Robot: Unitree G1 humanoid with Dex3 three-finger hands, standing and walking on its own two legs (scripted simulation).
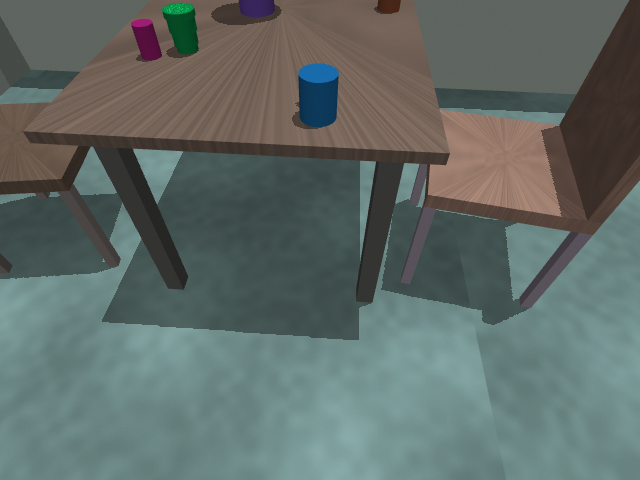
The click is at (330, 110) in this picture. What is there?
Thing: mug
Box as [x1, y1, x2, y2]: [298, 63, 338, 126]
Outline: 309,64 302,67 298,73 300,119 308,125 324,126 330,124 335,119 338,72 334,67 330,65 320,63
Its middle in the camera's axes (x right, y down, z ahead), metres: -0.01 -0.33 +0.85
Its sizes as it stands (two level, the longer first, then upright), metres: 0.118 0.084 0.103
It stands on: a support 0.76 m high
